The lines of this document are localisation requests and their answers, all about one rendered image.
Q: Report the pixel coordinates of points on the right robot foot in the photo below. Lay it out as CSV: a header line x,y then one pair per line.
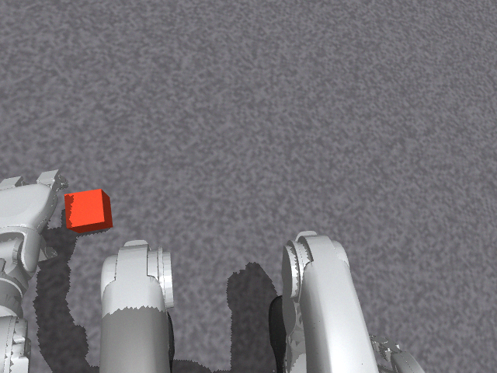
x,y
277,333

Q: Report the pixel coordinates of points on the cube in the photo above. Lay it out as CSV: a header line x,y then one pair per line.
x,y
88,211

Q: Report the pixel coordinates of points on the left robot arm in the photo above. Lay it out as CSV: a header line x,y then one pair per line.
x,y
19,255

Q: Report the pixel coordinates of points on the right robot hand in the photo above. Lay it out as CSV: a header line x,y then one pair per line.
x,y
402,362

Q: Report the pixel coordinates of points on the left robot hand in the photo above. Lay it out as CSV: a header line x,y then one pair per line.
x,y
31,205

